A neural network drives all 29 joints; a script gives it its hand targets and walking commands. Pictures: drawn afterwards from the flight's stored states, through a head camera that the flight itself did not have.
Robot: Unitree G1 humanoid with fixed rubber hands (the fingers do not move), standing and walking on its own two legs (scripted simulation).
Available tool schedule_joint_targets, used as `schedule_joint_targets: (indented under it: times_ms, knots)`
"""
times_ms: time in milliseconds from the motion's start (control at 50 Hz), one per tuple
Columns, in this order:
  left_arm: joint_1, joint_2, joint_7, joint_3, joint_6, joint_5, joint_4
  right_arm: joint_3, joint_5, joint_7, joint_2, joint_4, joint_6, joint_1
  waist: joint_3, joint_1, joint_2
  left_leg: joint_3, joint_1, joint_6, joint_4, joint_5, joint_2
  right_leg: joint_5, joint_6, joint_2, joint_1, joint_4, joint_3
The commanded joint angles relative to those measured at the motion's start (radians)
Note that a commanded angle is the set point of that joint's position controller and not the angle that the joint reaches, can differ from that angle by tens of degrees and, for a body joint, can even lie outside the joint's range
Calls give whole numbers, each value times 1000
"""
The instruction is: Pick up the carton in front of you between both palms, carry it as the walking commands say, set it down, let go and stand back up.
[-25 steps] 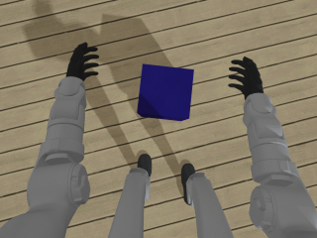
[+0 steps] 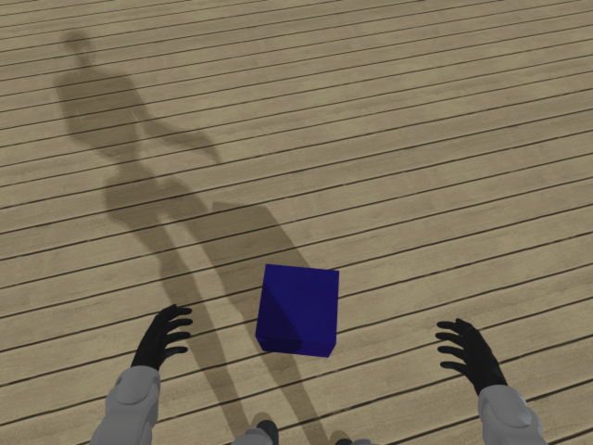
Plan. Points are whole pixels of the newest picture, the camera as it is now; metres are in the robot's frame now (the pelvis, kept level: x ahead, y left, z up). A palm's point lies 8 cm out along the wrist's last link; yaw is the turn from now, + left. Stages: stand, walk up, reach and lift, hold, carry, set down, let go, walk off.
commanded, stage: let go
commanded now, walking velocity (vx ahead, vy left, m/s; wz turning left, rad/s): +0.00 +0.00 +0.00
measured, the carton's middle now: (298, 313) +0.44 +0.02 -0.64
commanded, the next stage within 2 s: stand in 0.62 s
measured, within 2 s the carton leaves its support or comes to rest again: neither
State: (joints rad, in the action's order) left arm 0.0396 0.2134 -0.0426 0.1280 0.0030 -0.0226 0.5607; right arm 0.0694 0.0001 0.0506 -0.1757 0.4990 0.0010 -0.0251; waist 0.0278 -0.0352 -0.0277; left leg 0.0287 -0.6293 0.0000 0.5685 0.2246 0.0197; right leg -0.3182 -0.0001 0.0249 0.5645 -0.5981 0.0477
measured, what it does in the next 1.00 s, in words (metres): stands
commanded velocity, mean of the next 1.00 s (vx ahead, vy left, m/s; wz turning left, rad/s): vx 0.00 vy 0.00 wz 0.00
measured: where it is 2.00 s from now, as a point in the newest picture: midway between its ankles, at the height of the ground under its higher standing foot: outside the picture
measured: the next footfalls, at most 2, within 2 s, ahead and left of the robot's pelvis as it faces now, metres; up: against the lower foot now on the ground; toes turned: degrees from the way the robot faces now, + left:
none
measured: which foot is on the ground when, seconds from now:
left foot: down 0.00-1.00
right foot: down 0.00-1.00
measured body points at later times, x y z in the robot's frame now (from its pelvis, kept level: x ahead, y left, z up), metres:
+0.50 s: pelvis +0.01 +0.00 +0.01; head +0.02 +0.00 +0.46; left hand +0.18 +0.23 -0.06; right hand +0.18 -0.23 -0.06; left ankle +0.02 +0.12 -0.73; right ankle -0.03 -0.12 -0.73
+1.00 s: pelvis +0.03 +0.01 +0.01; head +0.04 +0.01 +0.46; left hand +0.17 +0.30 -0.08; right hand +0.18 -0.29 -0.08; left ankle +0.02 +0.12 -0.73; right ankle -0.03 -0.12 -0.73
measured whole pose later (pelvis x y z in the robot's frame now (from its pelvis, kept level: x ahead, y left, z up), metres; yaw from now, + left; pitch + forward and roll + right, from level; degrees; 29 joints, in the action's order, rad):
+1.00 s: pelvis +0.03 +0.01 +0.01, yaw -1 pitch +0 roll +0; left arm -0.23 0.35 0.01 0.05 -0.03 -0.03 0.67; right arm 0.04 -0.04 -0.01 -0.33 0.75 -0.01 -0.16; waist 0.00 0.01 -0.01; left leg 0.01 -0.23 -0.01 0.52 0.29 0.02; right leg -0.35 0.00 0.02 0.14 -0.49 0.07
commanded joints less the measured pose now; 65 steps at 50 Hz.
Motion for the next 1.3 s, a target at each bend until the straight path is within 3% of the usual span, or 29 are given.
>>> schedule_joint_targets:
  times_ms: [0,120,300,520,540,600,620,660,700,820,900,1080,1280]
  knots:
    - [-70,93,0,0,24,9,-134,5,12,2,-96,-127,23,-72,305,11,18,-5,474,0,-57,-320,25,366,39,7,-177,123,-19]
    - [-203,93,-7,-34,-6,11,-192,-10,13,16,-113,-157,-3,-149,120,32,32,-16,578,13,-146,-251,28,281,28,2,-266,224,-18]
    - [-214,104,-36,-53,-98,18,-239,-2,-11,23,-119,-158,-87,-147,-93,30,-20,-36,690,13,-160,-115,38,85,2,-19,-232,293,-17]
    - [-232,98,-30,-49,-139,5,-252,6,-29,26,-118,-164,-126,-136,-83,34,22,-28,701,12,-165,-194,28,181,9,6,-334,250,-35]
    - [-295,103,-14,-55,-104,30,-202,7,-43,-2,-149,-227,-178,-90,-33,62,-11,-24,735,11,-139,-249,23,188,21,27,-344,227,-41]
    - [-263,104,-1,-65,-97,24,-224,-14,-34,-22,-134,-219,-207,-118,-57,49,15,-25,712,7,-138,-249,19,178,20,26,-327,222,-39]
    - [-224,238,38,-33,-77,-16,-117,26,-21,-59,-249,-47,-125,-111,-77,34,43,-1,483,23,-116,-90,-52,126,42,-42,-289,209,4]
    - [-248,227,51,-38,-57,-23,-99,19,-40,-69,-242,-1,-65,-120,-66,36,41,30,443,17,-136,58,-55,30,27,-49,-276,201,34]
    - [-248,210,50,-43,-42,-23,-79,15,-44,-66,-240,30,-38,-99,-55,39,57,58,433,9,-156,105,-68,-1,18,-48,-269,195,41]
    - [-241,236,48,-45,-19,-17,-11,7,-42,-60,-264,122,-3,-88,33,39,28,53,500,-4,-100,-184,-83,212,10,-70,-322,172,56]
    - [-251,252,58,-46,-16,-12,25,4,-40,-67,-286,164,6,-97,50,39,27,59,520,-10,-88,-278,-91,296,9,-76,-350,160,57]
    - [-244,275,70,-54,-7,-8,87,-2,-36,-76,-309,232,15,-92,44,38,27,63,532,-15,-86,-355,-98,376,2,-85,-384,158,60]
    - [-221,283,72,-59,0,-6,139,-7,-33,-78,-315,284,17,-75,27,37,25,67,534,-17,-111,-320,-101,364,-3,-94,-402,187,71]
